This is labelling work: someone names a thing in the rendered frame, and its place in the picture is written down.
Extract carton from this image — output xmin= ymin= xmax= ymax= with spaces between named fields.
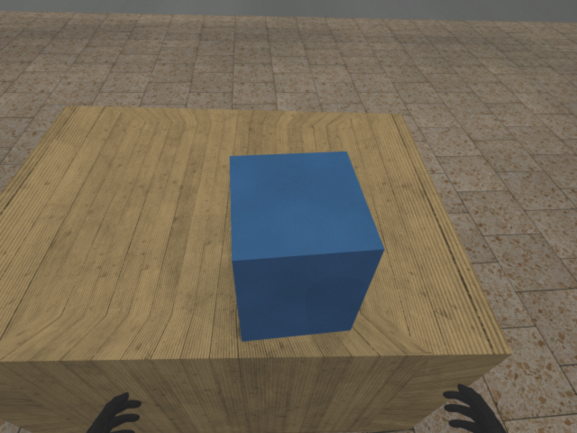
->
xmin=230 ymin=152 xmax=385 ymax=342

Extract right robot hand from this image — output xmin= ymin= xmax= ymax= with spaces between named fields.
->
xmin=443 ymin=384 xmax=507 ymax=433

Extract pedestal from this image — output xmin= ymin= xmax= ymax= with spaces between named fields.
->
xmin=0 ymin=106 xmax=513 ymax=433

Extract left robot hand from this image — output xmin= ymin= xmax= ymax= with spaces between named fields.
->
xmin=87 ymin=392 xmax=142 ymax=433

